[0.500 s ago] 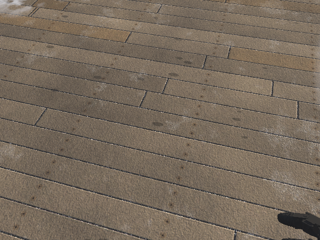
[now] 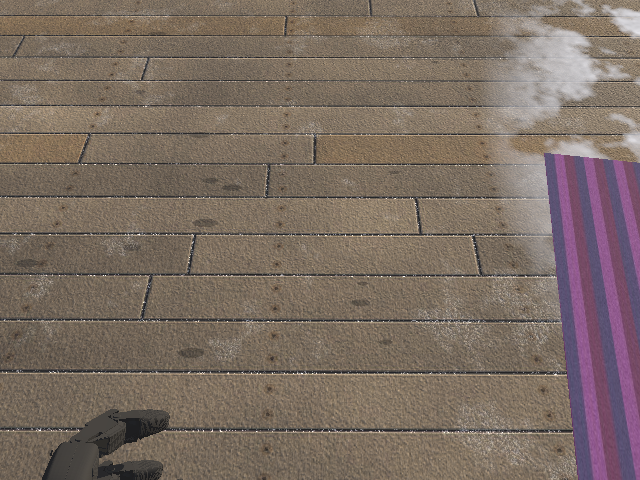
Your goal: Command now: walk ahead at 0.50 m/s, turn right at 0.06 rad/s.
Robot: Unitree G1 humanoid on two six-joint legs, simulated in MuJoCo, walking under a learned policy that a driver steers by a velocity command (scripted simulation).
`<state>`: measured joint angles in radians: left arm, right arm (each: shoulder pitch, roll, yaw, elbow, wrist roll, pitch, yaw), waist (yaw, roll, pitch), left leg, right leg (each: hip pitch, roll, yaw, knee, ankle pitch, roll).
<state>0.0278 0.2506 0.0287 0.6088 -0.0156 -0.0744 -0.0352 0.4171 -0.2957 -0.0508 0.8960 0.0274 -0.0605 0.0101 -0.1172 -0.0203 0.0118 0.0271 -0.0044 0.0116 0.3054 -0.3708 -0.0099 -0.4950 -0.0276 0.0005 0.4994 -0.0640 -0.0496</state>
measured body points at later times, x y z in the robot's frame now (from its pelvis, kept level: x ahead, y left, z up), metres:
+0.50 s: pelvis +0.25 +0.00 -0.01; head +0.28 +0.02 +0.44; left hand +0.24 +0.30 -0.13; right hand +0.49 -0.20 -0.10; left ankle +0.37 +0.12 -0.72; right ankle +0.13 -0.12 -0.73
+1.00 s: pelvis +0.35 +0.00 +0.00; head +0.38 +0.00 +0.45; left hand +0.35 +0.31 -0.10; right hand +0.63 -0.17 -0.09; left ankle +0.37 +0.12 -0.73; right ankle +0.44 -0.10 -0.74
